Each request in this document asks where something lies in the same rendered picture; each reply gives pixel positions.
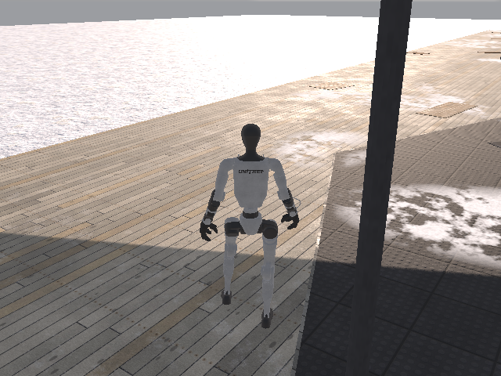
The robot right forearm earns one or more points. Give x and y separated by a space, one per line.
289 205

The robot head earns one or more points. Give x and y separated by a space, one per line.
251 134

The robot right upper arm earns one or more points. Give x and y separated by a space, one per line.
280 178

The left robot hand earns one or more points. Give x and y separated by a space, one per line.
204 229

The robot torso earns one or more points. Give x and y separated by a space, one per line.
250 189

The robot left forearm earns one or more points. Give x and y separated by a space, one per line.
211 210

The robot left upper arm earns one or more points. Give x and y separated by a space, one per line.
222 177

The right robot hand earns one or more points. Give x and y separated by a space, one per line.
288 218

